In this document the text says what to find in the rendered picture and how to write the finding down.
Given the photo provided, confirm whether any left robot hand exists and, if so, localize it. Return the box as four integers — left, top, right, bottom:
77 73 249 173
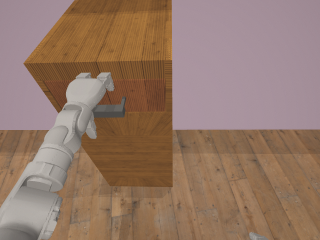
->
66 72 115 139

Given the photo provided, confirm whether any handle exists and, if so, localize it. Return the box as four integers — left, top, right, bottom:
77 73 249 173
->
92 96 126 118

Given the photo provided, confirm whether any drawer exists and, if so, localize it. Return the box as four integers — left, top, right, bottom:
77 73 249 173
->
44 78 166 112

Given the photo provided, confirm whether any cabinet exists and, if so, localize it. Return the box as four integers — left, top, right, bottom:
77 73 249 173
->
23 0 173 187

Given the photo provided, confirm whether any left robot upper arm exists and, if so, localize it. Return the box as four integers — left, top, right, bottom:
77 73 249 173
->
0 186 63 240

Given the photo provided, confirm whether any robot left forearm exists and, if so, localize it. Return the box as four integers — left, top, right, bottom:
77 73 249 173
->
0 101 92 222

